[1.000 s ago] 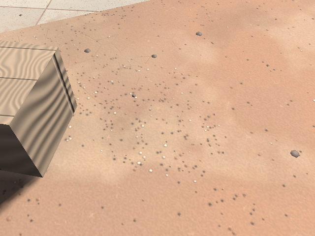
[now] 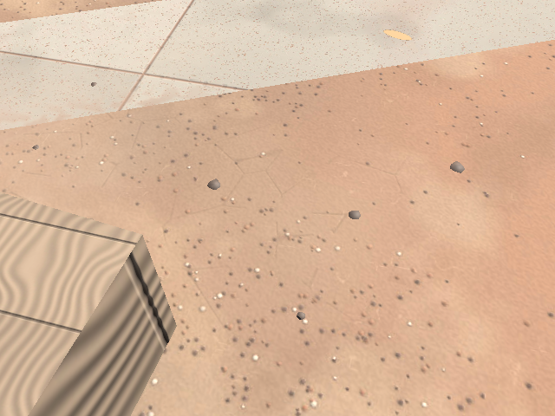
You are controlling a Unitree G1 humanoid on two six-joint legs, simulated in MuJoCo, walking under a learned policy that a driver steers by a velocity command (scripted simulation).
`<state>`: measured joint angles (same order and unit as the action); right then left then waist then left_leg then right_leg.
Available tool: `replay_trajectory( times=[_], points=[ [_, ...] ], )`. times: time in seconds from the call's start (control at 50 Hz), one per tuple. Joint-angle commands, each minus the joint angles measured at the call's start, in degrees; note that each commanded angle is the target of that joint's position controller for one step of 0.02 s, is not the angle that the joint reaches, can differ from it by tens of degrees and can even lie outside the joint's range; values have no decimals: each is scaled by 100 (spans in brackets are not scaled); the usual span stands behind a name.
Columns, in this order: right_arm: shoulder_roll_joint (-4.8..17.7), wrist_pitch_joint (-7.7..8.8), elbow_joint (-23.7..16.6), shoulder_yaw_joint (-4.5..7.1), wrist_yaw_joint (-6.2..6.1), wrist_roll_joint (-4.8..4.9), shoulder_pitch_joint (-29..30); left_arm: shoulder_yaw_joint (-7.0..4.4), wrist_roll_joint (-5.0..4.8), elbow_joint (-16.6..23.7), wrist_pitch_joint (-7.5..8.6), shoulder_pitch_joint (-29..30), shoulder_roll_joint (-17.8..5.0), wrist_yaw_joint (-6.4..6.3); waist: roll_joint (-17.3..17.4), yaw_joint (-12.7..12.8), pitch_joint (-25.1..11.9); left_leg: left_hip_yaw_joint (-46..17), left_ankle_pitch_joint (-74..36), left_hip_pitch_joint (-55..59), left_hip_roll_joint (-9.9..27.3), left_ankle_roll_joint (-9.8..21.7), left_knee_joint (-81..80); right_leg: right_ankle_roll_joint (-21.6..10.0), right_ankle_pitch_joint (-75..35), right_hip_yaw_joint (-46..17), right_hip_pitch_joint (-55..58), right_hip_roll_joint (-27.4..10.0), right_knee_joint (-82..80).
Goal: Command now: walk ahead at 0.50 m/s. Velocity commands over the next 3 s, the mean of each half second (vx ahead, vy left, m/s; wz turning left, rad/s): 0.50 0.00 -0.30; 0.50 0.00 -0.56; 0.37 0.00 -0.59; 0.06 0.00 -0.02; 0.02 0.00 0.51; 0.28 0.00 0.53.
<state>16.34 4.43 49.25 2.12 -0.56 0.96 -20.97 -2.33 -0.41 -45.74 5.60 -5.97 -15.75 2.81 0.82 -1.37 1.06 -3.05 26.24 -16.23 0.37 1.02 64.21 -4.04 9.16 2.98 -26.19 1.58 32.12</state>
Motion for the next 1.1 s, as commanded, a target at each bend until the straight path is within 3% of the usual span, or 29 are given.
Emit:
replay_trajectory(
  times=[0.02,0.04,0.1,0.18,0.26,0.34,0.4,0.42,0.44,0.46,0.48,0.5,0.52,0.54,0.56,0.6,0.66,0.76,0.86,0.9,0.92,0.94,0.96,0.98,1.0,1.02,1.04,1.06,1.1],
  points=[
    [737,210,-578,159,-35,-57,422,-189,62,140,-13,-710,-684,-48,-277,383,-616,-165,-784,-2533,603,80,799,-1026,-261,-2438,2499,-1689,-1692],
    [690,142,-568,177,-36,-79,321,-147,132,151,0,-598,-558,-39,-425,188,-547,-214,-990,-2177,743,85,591,-985,-546,-2136,2068,-1529,-1856],
    [436,21,-610,154,-62,-145,262,-177,35,72,44,-710,-625,-53,-453,6,-367,-97,-1189,-1935,779,-56,-21,-1144,-1065,-1761,1552,-1329,-2214],
    [329,53,-874,125,-70,-181,1118,-243,-4,-6,-32,-1112,-796,-208,-327,217,-94,-54,-2202,-2373,701,-277,-1429,-1068,-1243,-1509,1679,-1184,-2357],
    [204,167,-1022,79,38,-93,1949,-263,-62,-100,-111,-1533,-884,-286,-399,513,43,33,-3028,-2020,396,-322,-2829,-870,-938,-1399,1760,-1011,-2222],
    [343,287,-1179,103,153,-27,2549,-287,-113,-201,-186,-1880,-893,-332,-514,691,103,27,-2894,-1717,164,-281,-3527,-808,-818,-1749,2138,-1143,-1795],
    [580,372,-1140,206,176,-14,2250,-346,-106,-177,-253,-1781,-982,-377,-678,389,-35,49,-2377,-934,59,-99,-3881,-651,-1027,-2098,2274,-1264,-1305],
    [708,386,-983,282,138,-32,1667,-325,-96,-149,-280,-1712,-891,-381,-709,88,-292,109,-2361,-137,44,63,-4120,-504,-1404,-2021,2167,-1046,-817],
    [975,408,-843,382,87,-128,833,-238,-26,-2,-267,-1571,-648,-363,-521,-299,-991,-292,-2422,1273,569,359,-3868,-311,-1255,-1788,1593,-712,318],
    [1501,358,-731,534,34,-203,-10,-117,-23,202,-191,-1907,-220,-359,547,-426,-1924,-2003,-1985,3453,1845,1003,-3875,88,239,-1086,-172,36,2309],
    [1351,271,-609,522,80,-111,-230,-74,-147,280,-111,-2261,-218,-356,1666,-321,-2293,-3872,-799,4012,2575,1500,-4451,210,2468,-1071,-1456,136,3576],
    [840,246,-708,389,84,-71,133,-232,-241,230,-109,-1983,-776,-357,1001,-341,-1492,-3412,-124,3299,2374,1283,-4653,210,2097,-1292,-1873,-241,4124],
    [609,213,-758,321,74,-74,482,-277,-222,307,-142,-1580,-863,-355,670,-281,-885,-2539,-368,2538,2127,1064,-4785,235,1621,-1106,-1874,-461,4168],
    [463,198,-734,276,85,-105,806,-289,-168,360,-181,-1390,-780,-349,456,-133,-460,-1925,-892,1823,1877,975,-5006,277,1268,-1023,-1690,-622,3958],
    [343,203,-710,264,78,-137,1020,-327,-120,365,-251,-1386,-696,-336,534,28,-230,-1419,-1363,1340,1686,865,-5156,291,999,-1048,-1462,-768,3703],
    [385,249,-629,311,96,-155,1146,-309,-113,425,-400,-1468,-415,-314,583,165,-39,-724,-2028,778,1538,864,-5432,357,739,-932,-1084,-870,3512],
    [581,293,-468,398,54,-145,1084,-304,-60,633,-505,-1247,-310,-317,428,203,50,-84,-2809,790,1577,986,-5579,473,192,-956,-1323,-927,3060],
    [803,201,-380,474,-56,-83,897,-210,-59,972,-413,-320,-155,-150,323,-74,179,826,-2893,1113,1470,823,-5552,419,-1070,-535,-1303,-848,1441],
    [1087,50,-248,585,-63,66,548,-228,-76,1353,-441,342,-253,-10,342,-227,418,1128,-3054,1721,1760,688,-5295,157,-507,-158,-1194,-712,708],
    [1237,-4,-278,641,-52,140,595,-321,-49,1423,-493,215,-428,-6,428,-37,252,1324,-4330,1928,1757,563,-4738,-88,79,124,-710,-447,572],
    [1312,-36,-305,645,-40,167,696,-417,-50,1383,-514,-161,-596,-16,476,254,-18,1435,-5318,1890,1705,500,-4098,-249,329,284,-71,-224,489],
    [1265,-66,-339,622,-25,208,790,-574,-75,1173,-536,-1012,-826,-48,366,754,-449,1654,-5833,1641,1493,368,-2974,-442,60,458,1064,95,145],
    [1049,-54,-322,524,-44,64,574,-769,-107,892,-573,-1976,-1229,-130,-15,1162,-964,1704,-4707,496,1264,103,-1368,-688,-43,-63,2770,5,81],
    [193,29,-643,260,7,-270,134,-853,-189,922,-508,-1857,-1930,-193,-1821,490,-1110,1493,306,-2075,258,-269,770,-1577,599,-3102,4308,-1514,-452],
    [458,256,-762,238,73,-81,437,-714,-148,1169,-348,-2007,-1650,-131,-1401,729,-2238,-74,995,-2743,-123,-233,1631,-2114,1760,-5284,4774,-2126,-1519],
    [867,357,-932,337,111,164,1090,-587,-93,1085,-225,-1857,-1240,-76,-863,866,-1495,-216,407,-3294,141,-112,1653,-1729,1316,-4580,4425,-2017,-1683],
    [803,413,-943,298,94,118,1182,-536,-94,1071,-163,-1587,-1097,-73,-628,657,-1003,-179,-100,-3183,392,-2,1194,-1504,740,-3785,3684,-1783,-1578],
    [801,420,-842,312,39,-55,1155,-479,-87,1127,-160,-1131,-925,-84,-251,393,-706,-194,-453,-2764,601,-7,663,-1302,150,-3197,2886,-1534,-1558],
    [861,293,-766,383,46,-146,951,-401,-5,1280,-155,-752,-760,-117,-343,81,-557,-226,-820,-2083,731,-49,101,-1241,-666,-2662,2035,-1271,-1767]
  ],
)
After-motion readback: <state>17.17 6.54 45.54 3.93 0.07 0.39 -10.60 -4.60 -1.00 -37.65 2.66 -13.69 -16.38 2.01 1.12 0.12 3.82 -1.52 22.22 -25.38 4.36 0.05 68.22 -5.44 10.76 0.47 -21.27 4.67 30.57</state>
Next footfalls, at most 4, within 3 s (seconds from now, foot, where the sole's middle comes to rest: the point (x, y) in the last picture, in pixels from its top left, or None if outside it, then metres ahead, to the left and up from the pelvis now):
0.44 left None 0.42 0.11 -0.76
0.96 right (391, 364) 0.57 -0.24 -0.76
1.44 left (380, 253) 0.89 -0.26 -0.76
1.78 right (441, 326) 0.67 -0.38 -0.76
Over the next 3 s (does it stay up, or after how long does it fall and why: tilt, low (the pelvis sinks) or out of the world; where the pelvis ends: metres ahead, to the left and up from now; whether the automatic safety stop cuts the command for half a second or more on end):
stays up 0.90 -0.28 0.00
